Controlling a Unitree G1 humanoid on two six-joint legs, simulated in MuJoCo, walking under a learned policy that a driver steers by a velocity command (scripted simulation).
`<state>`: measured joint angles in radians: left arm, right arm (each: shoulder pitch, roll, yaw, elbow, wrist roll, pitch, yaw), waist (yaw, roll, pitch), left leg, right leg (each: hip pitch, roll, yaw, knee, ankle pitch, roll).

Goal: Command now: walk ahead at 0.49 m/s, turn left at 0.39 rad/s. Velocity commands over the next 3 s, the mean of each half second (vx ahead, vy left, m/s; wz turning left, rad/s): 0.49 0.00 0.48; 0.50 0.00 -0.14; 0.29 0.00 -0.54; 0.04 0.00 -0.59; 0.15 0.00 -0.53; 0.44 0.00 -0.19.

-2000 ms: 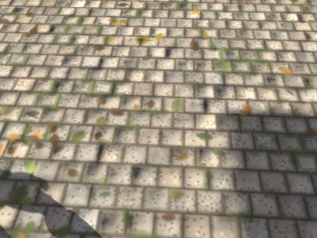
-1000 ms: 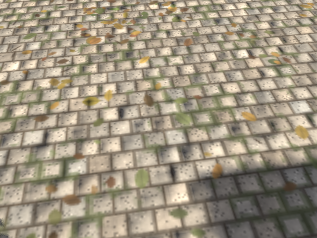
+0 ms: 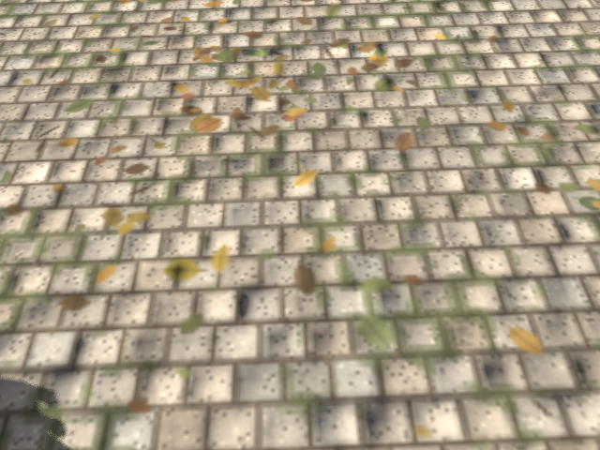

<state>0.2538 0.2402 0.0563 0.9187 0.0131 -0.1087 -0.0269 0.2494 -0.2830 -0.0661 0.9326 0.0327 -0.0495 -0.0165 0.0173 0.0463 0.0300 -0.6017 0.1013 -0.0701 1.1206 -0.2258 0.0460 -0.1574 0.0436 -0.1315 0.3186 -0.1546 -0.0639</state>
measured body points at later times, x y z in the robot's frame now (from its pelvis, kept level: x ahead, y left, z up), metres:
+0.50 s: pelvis +0.28 +0.08 -0.01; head +0.31 +0.10 +0.44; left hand +0.32 +0.38 -0.13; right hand +0.46 -0.16 -0.12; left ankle +0.30 +0.15 -0.74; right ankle +0.27 -0.10 -0.65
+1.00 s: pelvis +0.60 +0.09 -0.01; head +0.63 +0.09 +0.43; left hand +0.67 +0.38 -0.13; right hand +0.74 -0.16 -0.13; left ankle +0.46 +0.20 -0.65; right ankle +0.68 +0.04 -0.74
